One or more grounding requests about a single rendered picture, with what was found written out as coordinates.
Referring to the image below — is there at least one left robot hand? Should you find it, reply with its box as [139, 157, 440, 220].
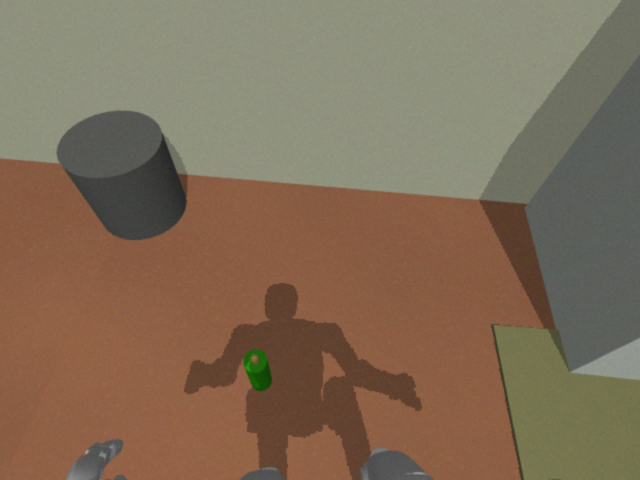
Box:
[65, 439, 127, 480]

